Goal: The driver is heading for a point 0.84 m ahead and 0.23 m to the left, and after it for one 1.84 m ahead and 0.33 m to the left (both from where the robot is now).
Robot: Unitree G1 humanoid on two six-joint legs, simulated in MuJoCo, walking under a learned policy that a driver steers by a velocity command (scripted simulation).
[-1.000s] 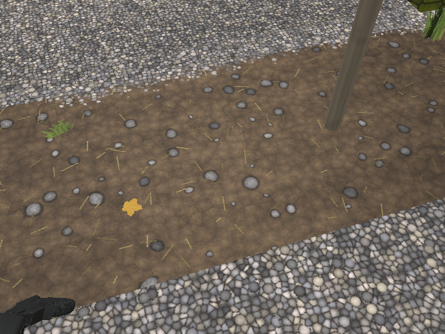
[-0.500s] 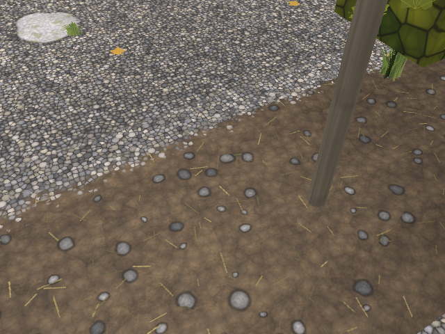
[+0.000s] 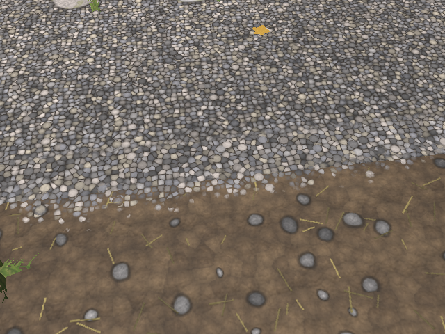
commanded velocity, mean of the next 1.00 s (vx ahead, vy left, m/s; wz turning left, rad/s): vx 0.45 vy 0.00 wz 0.74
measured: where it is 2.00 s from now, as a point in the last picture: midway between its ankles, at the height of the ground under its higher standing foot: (118, 159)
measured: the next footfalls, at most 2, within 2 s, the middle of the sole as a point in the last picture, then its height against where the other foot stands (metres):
left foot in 0.18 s outside the picture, level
right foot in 0.54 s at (217, 248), level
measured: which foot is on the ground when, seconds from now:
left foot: up 0.00-0.16, down 0.18-0.52, up 0.54-0.92, down 0.94-1.00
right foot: down 0.00-0.18, up 0.20-0.52, down 0.54-0.94, up 0.96-1.00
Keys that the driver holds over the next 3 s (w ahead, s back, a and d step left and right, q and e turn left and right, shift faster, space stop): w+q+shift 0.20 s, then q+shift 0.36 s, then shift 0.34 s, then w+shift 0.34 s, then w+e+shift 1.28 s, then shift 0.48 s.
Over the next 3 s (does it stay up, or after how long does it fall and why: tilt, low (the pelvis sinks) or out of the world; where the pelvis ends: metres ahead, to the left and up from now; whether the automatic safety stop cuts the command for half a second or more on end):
stays up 1.90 0.39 0.02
